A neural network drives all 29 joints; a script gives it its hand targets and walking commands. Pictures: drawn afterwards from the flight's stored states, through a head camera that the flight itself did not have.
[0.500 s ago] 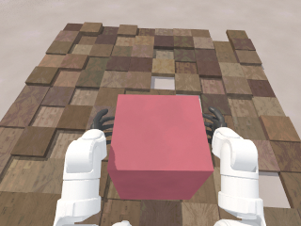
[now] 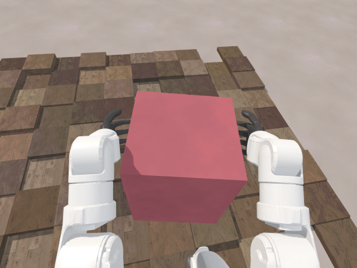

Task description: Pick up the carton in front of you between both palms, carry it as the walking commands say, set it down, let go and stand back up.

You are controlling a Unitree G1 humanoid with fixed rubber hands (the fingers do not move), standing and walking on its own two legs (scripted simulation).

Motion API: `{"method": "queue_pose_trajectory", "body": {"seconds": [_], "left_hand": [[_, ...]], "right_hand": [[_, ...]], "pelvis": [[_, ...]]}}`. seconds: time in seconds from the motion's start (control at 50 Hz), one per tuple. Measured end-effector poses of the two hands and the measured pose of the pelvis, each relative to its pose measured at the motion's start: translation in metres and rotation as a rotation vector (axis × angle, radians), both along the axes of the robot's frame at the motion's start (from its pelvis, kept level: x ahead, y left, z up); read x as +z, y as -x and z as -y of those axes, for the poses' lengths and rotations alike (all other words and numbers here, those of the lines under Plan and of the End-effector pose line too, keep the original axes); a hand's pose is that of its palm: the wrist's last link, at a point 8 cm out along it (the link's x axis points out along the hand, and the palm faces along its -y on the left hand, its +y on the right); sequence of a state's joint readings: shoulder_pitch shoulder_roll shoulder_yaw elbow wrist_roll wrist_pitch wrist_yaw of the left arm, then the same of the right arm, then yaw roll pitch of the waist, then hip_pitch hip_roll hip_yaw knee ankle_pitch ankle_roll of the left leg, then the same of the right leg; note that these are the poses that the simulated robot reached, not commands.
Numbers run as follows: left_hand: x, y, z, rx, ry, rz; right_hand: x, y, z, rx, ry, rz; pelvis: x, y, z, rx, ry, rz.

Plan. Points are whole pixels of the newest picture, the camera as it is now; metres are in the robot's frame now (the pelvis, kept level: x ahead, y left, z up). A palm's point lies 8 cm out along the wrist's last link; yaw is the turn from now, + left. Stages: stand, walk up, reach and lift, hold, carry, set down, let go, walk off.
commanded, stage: carry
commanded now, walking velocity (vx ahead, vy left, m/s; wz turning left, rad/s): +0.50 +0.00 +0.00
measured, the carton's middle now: (179, 162) +0.36 -0.04 +0.02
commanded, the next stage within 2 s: none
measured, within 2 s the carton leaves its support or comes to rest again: neither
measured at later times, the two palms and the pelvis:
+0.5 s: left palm (89, 60) +0.63 +0.17 +0.13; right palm (198, 55) +0.66 -0.12 +0.12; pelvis +0.33 -0.01 -0.01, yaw +2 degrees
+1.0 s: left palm (105, 20) +1.01 +0.18 +0.06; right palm (180, 21) +1.02 -0.12 +0.05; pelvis +0.65 +0.03 -0.04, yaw +1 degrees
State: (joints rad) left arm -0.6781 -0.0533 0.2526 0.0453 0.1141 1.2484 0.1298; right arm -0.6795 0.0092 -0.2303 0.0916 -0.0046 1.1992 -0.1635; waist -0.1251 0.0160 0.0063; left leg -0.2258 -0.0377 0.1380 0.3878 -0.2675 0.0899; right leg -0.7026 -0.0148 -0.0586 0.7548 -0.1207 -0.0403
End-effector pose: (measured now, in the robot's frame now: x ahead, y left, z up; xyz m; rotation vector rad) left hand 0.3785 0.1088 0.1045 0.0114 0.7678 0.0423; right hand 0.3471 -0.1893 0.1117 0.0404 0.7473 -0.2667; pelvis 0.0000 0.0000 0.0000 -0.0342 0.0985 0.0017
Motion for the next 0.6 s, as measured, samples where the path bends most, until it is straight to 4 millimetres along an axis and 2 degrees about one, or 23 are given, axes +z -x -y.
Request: {"method": "queue_pose_trajectory", "body": {"seconds": [0.1,0.14,0.18,0.32,0.38,0.48,0.54,0.6], "left_hand": [[0.013,-0.061,-0.001,0.056,0.02,0.094],[0.018,-0.084,-0.004,0.092,0.018,0.136],[0.02,-0.103,-0.009,0.126,0.001,0.155],[0.016,-0.141,-0.038,0.27,0.023,0.103],[0.02,-0.168,-0.048,0.294,0.029,0.12],[0.023,-0.235,-0.061,0.254,0.022,0.156],[0.018,-0.287,-0.07,0.205,0.005,0.161],[0.004,-0.341,-0.081,0.158,-0.009,0.122]], "right_hand": [[0.018,-0.078,0.0,0.034,-0.009,0.095],[0.02,-0.11,-0.003,0.063,-0.015,0.137],[0.018,-0.138,-0.007,0.09,-0.035,0.153],[0.008,-0.207,-0.038,0.161,-0.089,0.098],[0.008,-0.236,-0.048,0.169,-0.1,0.114],[0.011,-0.294,-0.062,0.168,-0.086,0.152],[0.009,-0.338,-0.071,0.165,-0.044,0.157],[0.002,-0.386,-0.081,0.167,0.017,0.115]], "pelvis": [[-0.007,-0.072,0.014,-0.003,-0.014,0.004],[-0.015,-0.105,0.022,0.01,-0.032,0.013],[-0.016,-0.13,0.026,0.013,-0.011,0.008],[-0.001,-0.21,0.033,0.033,-0.039,-0.011],[0.0,-0.246,0.028,0.034,-0.041,-0.009],[-0.008,-0.315,0.011,0.034,-0.024,0.006],[-0.021,-0.362,-0.004,0.029,-0.007,0.019],[-0.03,-0.406,-0.018,0.04,-0.041,0.035]]}}
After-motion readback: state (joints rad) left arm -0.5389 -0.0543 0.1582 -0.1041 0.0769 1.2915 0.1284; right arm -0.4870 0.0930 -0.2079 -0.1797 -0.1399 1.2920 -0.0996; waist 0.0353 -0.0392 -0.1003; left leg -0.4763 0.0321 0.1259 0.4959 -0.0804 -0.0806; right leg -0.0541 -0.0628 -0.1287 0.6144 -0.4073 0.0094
